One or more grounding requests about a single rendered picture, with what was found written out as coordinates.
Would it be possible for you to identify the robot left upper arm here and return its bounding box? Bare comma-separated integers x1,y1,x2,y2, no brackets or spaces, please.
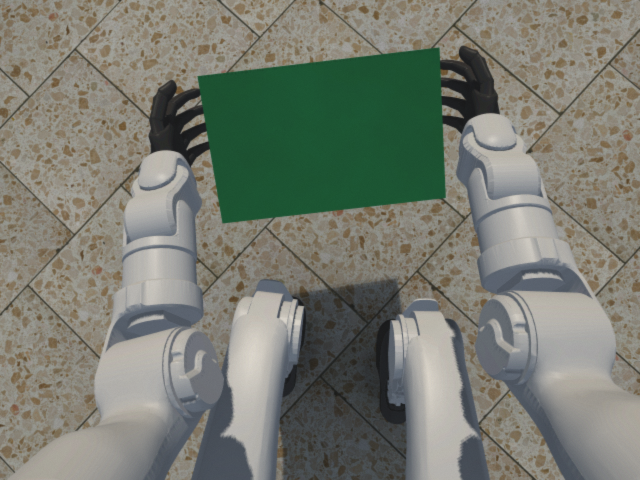
7,326,224,480

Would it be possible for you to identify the right robot forearm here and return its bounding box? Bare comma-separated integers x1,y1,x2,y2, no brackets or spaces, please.
456,113,616,366

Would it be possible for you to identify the robot right upper arm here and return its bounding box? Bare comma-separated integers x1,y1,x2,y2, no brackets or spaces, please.
475,290,640,480

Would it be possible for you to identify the left robot hand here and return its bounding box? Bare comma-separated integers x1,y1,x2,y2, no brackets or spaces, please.
149,80,210,167

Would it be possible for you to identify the carton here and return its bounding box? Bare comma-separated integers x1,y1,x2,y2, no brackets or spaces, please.
197,47,446,223

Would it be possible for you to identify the right robot hand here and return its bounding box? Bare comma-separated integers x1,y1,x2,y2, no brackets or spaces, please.
440,46,500,134

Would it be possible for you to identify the left robot thigh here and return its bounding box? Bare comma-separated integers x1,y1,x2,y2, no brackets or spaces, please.
191,291,304,480

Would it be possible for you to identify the left robot forearm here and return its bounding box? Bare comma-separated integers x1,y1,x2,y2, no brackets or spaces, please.
94,150,204,413

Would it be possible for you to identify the robot left foot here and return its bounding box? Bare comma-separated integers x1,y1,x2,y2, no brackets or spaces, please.
282,296,306,397

